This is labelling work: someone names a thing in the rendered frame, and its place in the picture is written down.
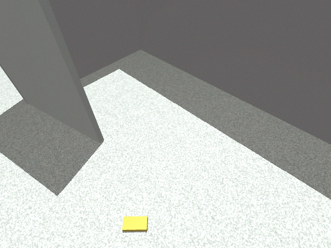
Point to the small box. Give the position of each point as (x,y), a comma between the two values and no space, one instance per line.
(135,223)

